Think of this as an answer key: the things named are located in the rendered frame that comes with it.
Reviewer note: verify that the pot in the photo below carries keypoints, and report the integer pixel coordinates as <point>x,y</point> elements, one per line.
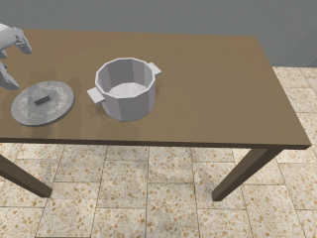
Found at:
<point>126,87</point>

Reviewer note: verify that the knob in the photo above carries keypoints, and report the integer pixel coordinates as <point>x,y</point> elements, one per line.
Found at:
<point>40,96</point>

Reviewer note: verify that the table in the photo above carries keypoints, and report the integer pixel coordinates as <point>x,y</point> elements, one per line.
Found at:
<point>214,91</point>

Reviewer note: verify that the robot left hand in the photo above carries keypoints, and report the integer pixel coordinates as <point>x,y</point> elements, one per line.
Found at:
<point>9,37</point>

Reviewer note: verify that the lid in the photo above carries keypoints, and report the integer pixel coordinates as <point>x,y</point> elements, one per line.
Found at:
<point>26,112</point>

